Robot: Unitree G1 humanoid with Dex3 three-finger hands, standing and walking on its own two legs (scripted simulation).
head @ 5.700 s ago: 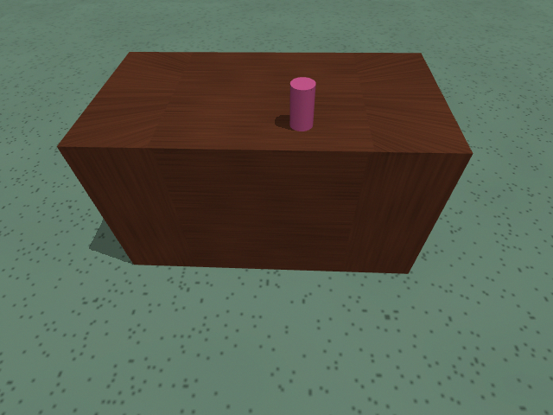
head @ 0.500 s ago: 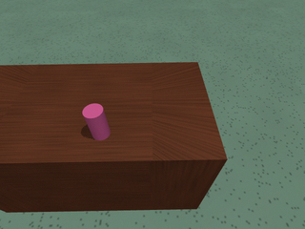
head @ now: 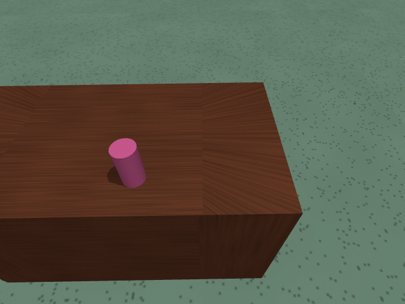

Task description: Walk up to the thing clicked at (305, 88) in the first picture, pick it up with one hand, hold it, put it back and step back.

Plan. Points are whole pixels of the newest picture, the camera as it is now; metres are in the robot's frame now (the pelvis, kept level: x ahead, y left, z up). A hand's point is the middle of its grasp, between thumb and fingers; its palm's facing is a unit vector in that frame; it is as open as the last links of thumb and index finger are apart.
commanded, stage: stand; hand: left
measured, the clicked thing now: (128, 164) +0.49 +0.24 -0.07
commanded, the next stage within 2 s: rise first in 0.74 s
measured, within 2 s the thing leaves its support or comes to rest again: neither
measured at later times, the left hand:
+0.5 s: hand out of the picture +0.07 +0.25 -0.16, palm faces -0.03 -0.94 -0.35, open 7.4 cm
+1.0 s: hand out of the picture +0.13 +0.24 -0.14, palm faces +0.11 -0.94 -0.32, open 9.1 cm
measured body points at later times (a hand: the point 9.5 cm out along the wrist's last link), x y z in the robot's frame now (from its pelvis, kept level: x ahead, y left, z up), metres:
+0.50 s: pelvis +0.00 +0.00 +0.00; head +0.01 +0.00 +0.45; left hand +0.07 +0.30 -0.13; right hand +0.08 -0.30 -0.13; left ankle +0.01 +0.14 -0.75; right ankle -0.02 -0.13 -0.75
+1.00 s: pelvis -0.01 +0.00 -0.01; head +0.03 +0.00 +0.44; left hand +0.13 +0.29 -0.12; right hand +0.12 -0.29 -0.12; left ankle +0.01 +0.14 -0.75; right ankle -0.02 -0.13 -0.75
